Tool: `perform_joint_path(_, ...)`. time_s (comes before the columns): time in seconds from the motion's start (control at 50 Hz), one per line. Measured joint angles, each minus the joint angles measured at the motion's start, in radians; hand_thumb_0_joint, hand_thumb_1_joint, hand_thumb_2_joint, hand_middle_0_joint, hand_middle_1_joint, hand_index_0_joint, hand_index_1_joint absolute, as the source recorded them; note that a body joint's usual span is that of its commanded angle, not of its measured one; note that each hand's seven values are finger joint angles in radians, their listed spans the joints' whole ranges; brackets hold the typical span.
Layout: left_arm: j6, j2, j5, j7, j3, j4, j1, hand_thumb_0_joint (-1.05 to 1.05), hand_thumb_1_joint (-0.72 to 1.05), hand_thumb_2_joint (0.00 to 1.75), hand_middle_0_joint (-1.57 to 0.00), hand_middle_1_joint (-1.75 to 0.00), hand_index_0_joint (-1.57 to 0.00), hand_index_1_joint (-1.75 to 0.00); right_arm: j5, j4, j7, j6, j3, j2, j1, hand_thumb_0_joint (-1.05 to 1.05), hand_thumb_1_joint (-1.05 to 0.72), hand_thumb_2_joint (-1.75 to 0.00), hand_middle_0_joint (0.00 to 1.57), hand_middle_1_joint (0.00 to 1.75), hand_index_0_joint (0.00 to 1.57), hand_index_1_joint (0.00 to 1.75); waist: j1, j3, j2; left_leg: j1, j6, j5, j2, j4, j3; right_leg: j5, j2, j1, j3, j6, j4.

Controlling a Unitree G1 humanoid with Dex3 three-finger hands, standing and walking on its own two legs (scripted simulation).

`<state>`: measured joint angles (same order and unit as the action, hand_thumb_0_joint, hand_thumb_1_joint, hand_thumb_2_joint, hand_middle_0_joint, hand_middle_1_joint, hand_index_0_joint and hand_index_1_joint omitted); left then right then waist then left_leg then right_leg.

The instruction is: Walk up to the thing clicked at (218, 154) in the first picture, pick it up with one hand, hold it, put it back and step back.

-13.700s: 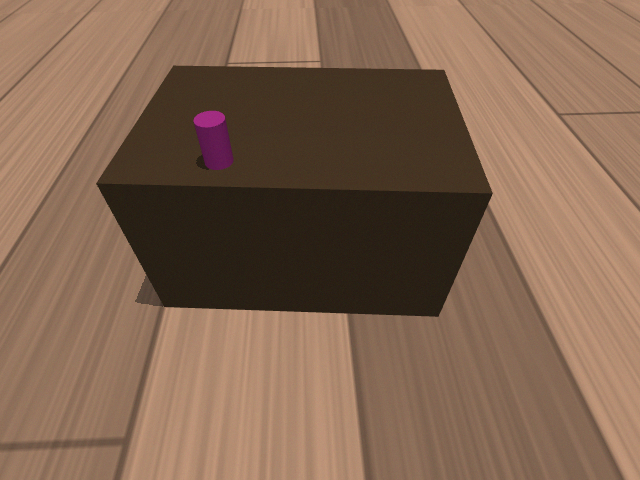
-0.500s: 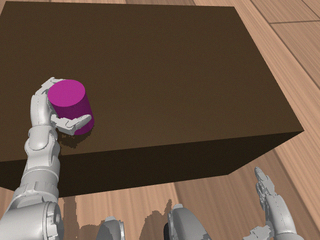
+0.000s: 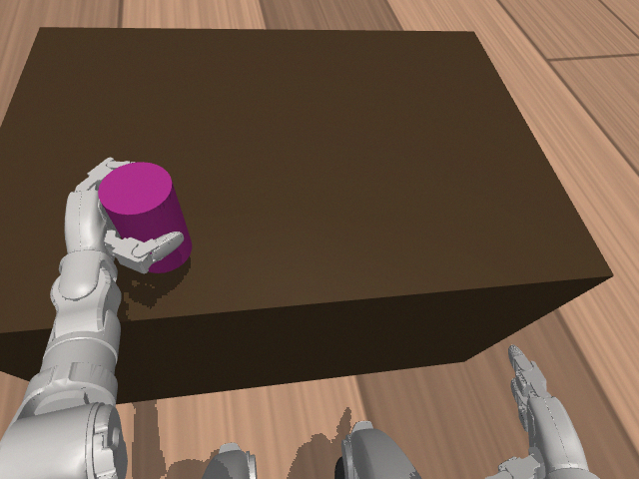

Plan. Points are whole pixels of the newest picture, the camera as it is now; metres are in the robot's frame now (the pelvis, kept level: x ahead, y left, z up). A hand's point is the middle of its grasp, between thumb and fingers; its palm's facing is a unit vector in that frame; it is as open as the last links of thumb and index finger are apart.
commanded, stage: lift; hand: left
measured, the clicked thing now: (151, 221) +0.46 +0.18 +0.02
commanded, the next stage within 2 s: hold in 1.26 s
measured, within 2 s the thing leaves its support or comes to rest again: neither
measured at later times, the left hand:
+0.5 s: hand (130, 208) +0.41 +0.17 +0.11, palm faces +0.08 -1.00 -0.03, open 11.0 cm
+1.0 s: hand (106, 224) +0.36 +0.17 +0.16, palm faces +0.12 -0.99 -0.03, open 11.0 cm
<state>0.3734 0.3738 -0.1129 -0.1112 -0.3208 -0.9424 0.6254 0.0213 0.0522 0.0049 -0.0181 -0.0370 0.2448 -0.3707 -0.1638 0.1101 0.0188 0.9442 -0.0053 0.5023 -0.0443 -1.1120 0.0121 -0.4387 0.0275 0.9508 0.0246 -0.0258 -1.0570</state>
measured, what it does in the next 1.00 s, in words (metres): rises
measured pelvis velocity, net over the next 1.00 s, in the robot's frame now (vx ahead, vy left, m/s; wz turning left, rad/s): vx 0.00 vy -0.01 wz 0.00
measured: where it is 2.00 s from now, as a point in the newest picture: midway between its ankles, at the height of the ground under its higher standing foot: outside the picture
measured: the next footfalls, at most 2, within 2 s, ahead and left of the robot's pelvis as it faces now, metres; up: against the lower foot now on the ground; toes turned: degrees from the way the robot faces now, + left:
none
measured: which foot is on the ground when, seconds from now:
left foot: down 0.00-1.00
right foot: down 0.00-1.00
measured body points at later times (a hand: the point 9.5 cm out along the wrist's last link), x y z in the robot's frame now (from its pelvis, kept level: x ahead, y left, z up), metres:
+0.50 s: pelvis +0.01 +0.00 +0.03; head +0.06 +0.00 +0.48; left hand +0.40 +0.22 +0.11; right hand +0.17 -0.27 +0.00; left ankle +0.01 +0.11 -0.66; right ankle +0.03 -0.14 -0.66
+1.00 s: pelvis +0.00 -0.01 +0.05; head +0.02 -0.01 +0.50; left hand +0.35 +0.22 +0.16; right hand +0.16 -0.27 -0.01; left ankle +0.01 +0.11 -0.66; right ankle +0.03 -0.14 -0.66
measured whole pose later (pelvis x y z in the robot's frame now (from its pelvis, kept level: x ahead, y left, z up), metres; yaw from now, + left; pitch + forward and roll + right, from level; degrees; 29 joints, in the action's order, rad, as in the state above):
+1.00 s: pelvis +0.00 -0.01 +0.05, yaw +0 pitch +4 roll +0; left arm 0.02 0.24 -0.18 -0.02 -0.17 -0.31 0.24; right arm -0.04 0.41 -0.09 0.04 -0.08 0.22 -0.31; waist -0.03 0.07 -0.02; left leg 0.48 0.00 0.39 -0.03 -0.79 0.03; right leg -0.35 0.03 0.50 0.01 -0.02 -0.77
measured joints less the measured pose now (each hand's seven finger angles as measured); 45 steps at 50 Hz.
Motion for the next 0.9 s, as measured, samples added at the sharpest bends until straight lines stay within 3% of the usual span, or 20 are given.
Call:
perform_joint_path(0.12, -0.021, -0.013, -0.002, 0.0, 0.021, 0.066, -0.042, -0.01, -0.6, 1.16, -0.66, -1.07, -0.68, -1.09, -0.006, -0.013, -0.007, 0.002, -0.014, 0.007, -0.008, -0.01, 0.51, -0.06, 0.06, 0.05, 0.06, 0.05, 0.01, -0.001, -0.001, -0.038, 0.001, -0.006, 0.0, 0.026, 0.003, 0.005, -0.001, -0.036, -0.002, 0.0, 0.024)
perform_joint_path(0.32, -0.08, -0.062, -0.027, 0.015, 0.066, 0.201, -0.129, -0.01, -0.59, 1.16, -0.65, -1.07, -0.68, -1.09, -0.02, 0.029, -0.02, 0.0, -0.024, -0.003, -0.028, -0.01, 0.52, -0.06, 0.06, 0.05, 0.06, 0.05, 0.052, 0.009, -0.017, -0.139, 0.003, -0.017, 0.001, 0.09, 0.009, 0.013, -0.001, -0.132, -0.005, 0.001, 0.08)
perform_joint_path(0.54, -0.195, -0.112, -0.042, 0.057, 0.116, 0.378, -0.236, -0.01, -0.59, 1.17, -0.65, -1.07, -0.68, -1.09, -0.047, 0.115, -0.048, -0.01, -0.044, -0.006, -0.016, -0.01, 0.53, -0.06, 0.06, 0.05, 0.06, 0.05, 0.101, 0.005, -0.03, -0.276, 0.003, -0.045, 0.008, 0.18, 0.02, 0.033, 0.004, -0.26, -0.013, 0.0, 0.153)
perform_joint_path(0.74, -0.279, -0.124, -0.046, 0.081, 0.152, 0.523, -0.327, -0.01, -0.59, 1.17, -0.65, -1.08, -0.68, -1.09, -0.061, 0.202, -0.073, 0.021, -0.043, -0.019, 0.003, -0.01, 0.54, -0.06, 0.06, 0.05, 0.06, 0.05, 0.12, -0.015, -0.025, -0.373, 0.008, -0.076, 0.012, 0.251, 0.02, 0.058, 0.006, -0.353, -0.011, 0.004, 0.216)
perform_joint_path(0.9, -0.333, -0.134, -0.059, 0.094, 0.158, 0.6, -0.373, -0.01, -0.59, 1.17, -0.65, -1.08, -0.68, -1.09, -0.064, 0.295, -0.088, 0.043, -0.04, -0.025, 0.042, -0.01, 0.54, -0.05, 0.06, 0.05, 0.06, 0.05, 0.126, -0.029, -0.039, -0.432, 0.007, -0.098, 0.013, 0.294, 0.02, 0.079, 0.006, -0.414, -0.01, 0.003, 0.259)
